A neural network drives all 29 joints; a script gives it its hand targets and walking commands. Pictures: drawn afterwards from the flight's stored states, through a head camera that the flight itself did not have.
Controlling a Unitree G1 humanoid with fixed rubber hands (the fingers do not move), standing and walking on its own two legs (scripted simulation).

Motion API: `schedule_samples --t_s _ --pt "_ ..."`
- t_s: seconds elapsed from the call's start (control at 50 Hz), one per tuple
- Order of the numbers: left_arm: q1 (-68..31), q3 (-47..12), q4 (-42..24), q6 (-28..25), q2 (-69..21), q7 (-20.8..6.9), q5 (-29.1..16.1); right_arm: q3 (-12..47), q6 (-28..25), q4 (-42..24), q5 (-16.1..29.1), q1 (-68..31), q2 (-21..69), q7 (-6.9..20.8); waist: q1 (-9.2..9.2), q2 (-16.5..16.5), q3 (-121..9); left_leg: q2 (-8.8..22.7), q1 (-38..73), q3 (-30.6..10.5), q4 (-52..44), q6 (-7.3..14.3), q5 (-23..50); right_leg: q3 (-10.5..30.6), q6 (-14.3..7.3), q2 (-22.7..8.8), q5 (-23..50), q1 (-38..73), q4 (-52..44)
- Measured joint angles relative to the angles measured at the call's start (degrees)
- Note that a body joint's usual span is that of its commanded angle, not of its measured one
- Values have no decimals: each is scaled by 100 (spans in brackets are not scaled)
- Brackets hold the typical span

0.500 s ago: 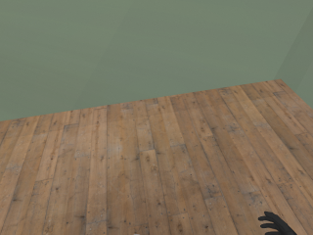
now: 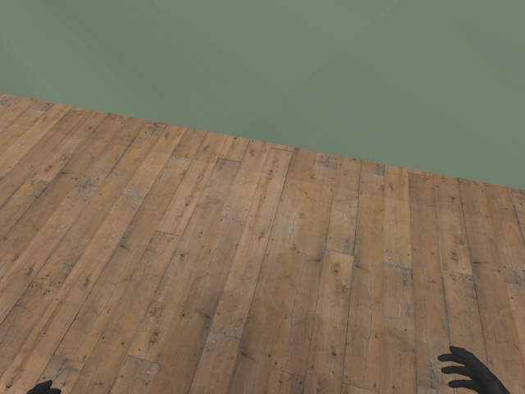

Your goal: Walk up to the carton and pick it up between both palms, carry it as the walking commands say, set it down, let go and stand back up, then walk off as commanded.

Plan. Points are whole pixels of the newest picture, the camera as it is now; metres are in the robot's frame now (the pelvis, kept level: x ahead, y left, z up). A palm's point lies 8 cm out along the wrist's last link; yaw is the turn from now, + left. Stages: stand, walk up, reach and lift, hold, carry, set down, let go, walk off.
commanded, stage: walk up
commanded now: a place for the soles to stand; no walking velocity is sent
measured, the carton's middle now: out of the picture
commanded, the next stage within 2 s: none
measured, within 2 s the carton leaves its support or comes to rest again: neither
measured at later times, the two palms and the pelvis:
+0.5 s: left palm out of the picture +0.04 +0.47 -0.06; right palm (294, 219) +0.44 -0.09 -0.05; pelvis +0.14 +0.12 +0.00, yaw +30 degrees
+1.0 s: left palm out of the picture -0.01 +0.56 -0.05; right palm (114, 159) +0.64 +0.30 -0.06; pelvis +0.26 +0.31 +0.00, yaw +56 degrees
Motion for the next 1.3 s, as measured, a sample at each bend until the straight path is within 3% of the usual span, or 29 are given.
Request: schedule_samples --t_s 0.04,0.12,0.22,0.3,0.34,0.4,0.44,0.5,0.56,0.62,0.66,0.72,0.78,0.86,0.9,0.94,0.96,1.0,1.04,1.1,1.16,1.2,1.26,1.3 --pt "133 2 -55 -55 -107 53 69 -31 39 -30 7 107 -49 11 28 162 -66 -76 -177 -30 598 125 -487 -128 -53 -49 607 200 -229" --pt "199 124 -149 -146 -42 83 128 -22 -13 71 6 118 -11 120 207 352 -270 318 -745 381 1905 70 -519 -717 136 -294 389 883 -829" --pt "160 351 -8 -166 264 30 162 -114 -111 171 103 -446 -123 296 455 441 -328 925 -645 523 1093 110 -215 -1318 376 -558 236 1619 -1161" --pt "263 401 244 -114 419 -50 128 -197 -190 186 141 -911 -223 248 606 484 -446 979 -209 776 226 267 -300 -1633 577 -893 -211 1899 -774" --pt "288 401 380 -73 450 -65 79 -225 -231 204 112 -1023 -198 171 603 330 -426 709 -170 782 341 145 63 -1387 419 -1219 -460 1672 163" --pt "168 279 372 -67 327 -66 -3 -153 -189 175 153 -779 -95 84 520 193 -321 416 -40 535 374 73 -155 -292 189 -765 -893 854 1641" --pt "147 194 260 -126 206 -78 -31 -85 -123 157 156 -555 -36 59 428 107 -225 242 166 367 126 130 -124 -61 132 -544 -877 471 1560" --pt "234 106 178 -212 70 -71 -35 -30 -70 114 85 -327 -4 99 225 72 -105 22 385 86 -45 144 -123 34 85 -289 -541 165 628" --pt "458 103 199 -316 36 -23 37 -32 -3 113 48 -134 -33 130 158 181 -139 -97 347 -116 485 186 -672 -69 -11 -133 565 420 -315" --pt "583 141 182 -380 49 39 109 -30 -29 337 35 -90 -42 145 297 384 -292 157 -244 256 1834 91 -747 -509 155 -231 443 915 -656" --pt "612 188 184 -389 116 45 122 -55 -74 485 55 -194 -91 206 433 477 -341 418 -463 411 2077 10 -503 -777 230 -292 379 1349 -1032" --pt "656 275 256 -360 264 38 133 -86 -132 613 112 -545 -185 312 591 557 -361 776 -612 560 1692 -41 -183 -1141 325 -396 316 1896 -1405" --pt "823 338 295 -324 366 13 109 -82 -154 574 200 -984 -259 348 721 587 -385 935 -623 768 1132 30 -149 -1423 503 -572 106 2267 -1482" --pt "1120 318 363 -247 430 -28 22 -83 -219 403 303 -1435 -252 259 884 547 -416 776 -219 1150 379 248 -343 -1630 621 -957 -416 2531 -1033" --pt "1144 281 395 -186 392 -33 -20 -128 -275 292 246 -1448 -240 153 878 474 -354 537 -94 1198 423 342 -103 -1403 393 -1355 -570 2138 329" --pt "926 173 331 -171 262 -38 -50 -147 -276 246 297 -1158 -205 30 848 460 -242 389 -35 1068 667 319 -285 -528 192 -1199 -717 1279 2092" --pt "794 112 276 -192 199 -49 -57 -130 -259 295 325 -943 -152 -23 822 414 -207 312 104 992 577 290 -346 -229 135 -1059 -689 908 2523" --pt "584 15 159 -251 81 -85 -48 -79 -229 411 340 -530 -35 -81 697 307 -177 165 380 828 307 309 -367 47 122 -885 -618 314 2467" --pt "465 -55 103 -282 16 -135 -30 -37 -238 456 287 -229 36 -67 469 223 -150 34 573 656 179 367 -429 144 132 -794 -528 -103 1805" --pt "376 -88 151 -305 -10 -185 -13 -41 -267 441 192 106 41 7 146 196 -147 -88 856 409 173 395 -687 114 107 -619 -122 -448 860" --pt "376 -10 194 -411 88 -185 25 -84 -254 455 153 349 -49 29 -7 254 -261 -109 995 182 629 463 -1261 -108 -8 -353 462 -286 -47" --pt "402 87 163 -505 179 -105 82 -110 -274 530 116 394 -128 -25 47 387 -356 -27 606 112 1752 534 -1679 -306 -50 -311 1008 -213 51" --pt "370 132 143 -519 145 -56 97 -117 -294 797 122 232 -213 -51 216 682 -442 312 -234 260 3171 232 -1232 -744 19 -283 616 233 -8" --pt "401 143 139 -517 162 -50 99 -123 -295 927 103 61 -249 1 348 750 -503 592 -614 444 3197 31 -944 -968 66 -301 544 663 -375"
